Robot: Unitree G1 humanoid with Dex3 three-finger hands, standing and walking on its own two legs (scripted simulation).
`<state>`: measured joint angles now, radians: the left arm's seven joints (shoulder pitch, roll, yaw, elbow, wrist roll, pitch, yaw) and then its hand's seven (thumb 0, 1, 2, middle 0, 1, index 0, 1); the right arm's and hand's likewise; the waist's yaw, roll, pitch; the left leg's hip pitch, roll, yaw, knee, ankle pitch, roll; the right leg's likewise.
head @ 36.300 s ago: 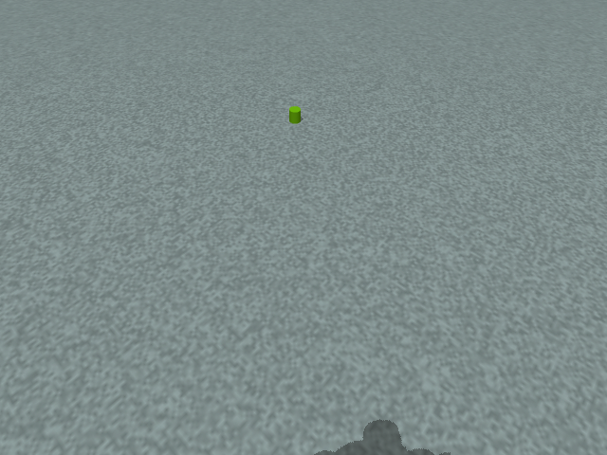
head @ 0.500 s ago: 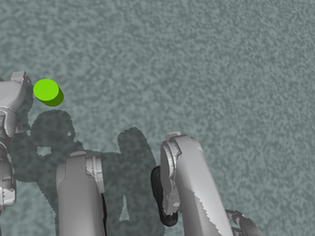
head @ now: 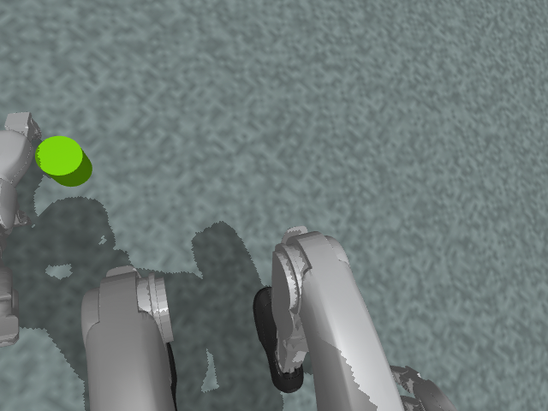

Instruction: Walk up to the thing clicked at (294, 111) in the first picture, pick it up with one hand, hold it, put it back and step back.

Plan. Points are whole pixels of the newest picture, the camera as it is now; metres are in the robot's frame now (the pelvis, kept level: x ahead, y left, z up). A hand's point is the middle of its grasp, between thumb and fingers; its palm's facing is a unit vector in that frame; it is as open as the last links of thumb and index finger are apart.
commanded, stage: approach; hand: left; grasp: from above
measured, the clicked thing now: (65, 162) +0.53 +0.24 -0.30
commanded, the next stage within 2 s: close in in 0.62 s
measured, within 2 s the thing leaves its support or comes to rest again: neither
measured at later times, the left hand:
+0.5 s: hand (61, 126) +0.54 +0.21 -0.17, palm faces -0.48 -0.06 -0.88, open 13.8 cm
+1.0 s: hand (41, 155) +0.50 +0.24 -0.19, palm faces -0.42 -0.05 -0.91, open 13.2 cm
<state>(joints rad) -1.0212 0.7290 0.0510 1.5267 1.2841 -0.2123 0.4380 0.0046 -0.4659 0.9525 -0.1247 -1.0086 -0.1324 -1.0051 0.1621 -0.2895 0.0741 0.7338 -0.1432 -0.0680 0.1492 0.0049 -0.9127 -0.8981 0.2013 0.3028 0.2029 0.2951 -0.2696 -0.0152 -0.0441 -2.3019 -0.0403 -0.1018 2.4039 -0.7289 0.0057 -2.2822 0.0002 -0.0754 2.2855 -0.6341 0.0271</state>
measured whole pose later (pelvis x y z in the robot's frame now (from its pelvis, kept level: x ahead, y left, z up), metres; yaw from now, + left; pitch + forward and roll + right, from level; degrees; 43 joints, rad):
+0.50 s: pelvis +0.00 +0.00 +0.00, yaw -2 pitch +37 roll -8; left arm -1.24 0.76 0.03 1.63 1.19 0.01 0.35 0.01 -0.48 0.94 -0.08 -1.10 -0.11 -1.08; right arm 0.22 -0.31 0.19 0.66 -0.11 -0.01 0.14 0.00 -0.91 -0.89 0.20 0.30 0.20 0.30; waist -0.40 0.03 0.02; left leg -2.30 -0.01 -0.12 2.40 -0.74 0.01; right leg -2.30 0.03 -0.09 2.27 -0.62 0.03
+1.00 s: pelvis +0.00 +0.01 -0.01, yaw -2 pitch +36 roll -10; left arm -1.18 0.74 -0.04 1.64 1.30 -0.14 0.48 0.00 -0.41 0.99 -0.11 -1.13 -0.14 -1.09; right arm 0.12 -0.30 0.14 0.68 -0.15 -0.08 0.14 0.00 -0.91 -0.89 0.20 0.30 0.20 0.30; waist -0.35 -0.04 -0.04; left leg -2.34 -0.05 -0.12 2.43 -0.72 0.02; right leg -2.30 0.00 -0.10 2.28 -0.62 0.03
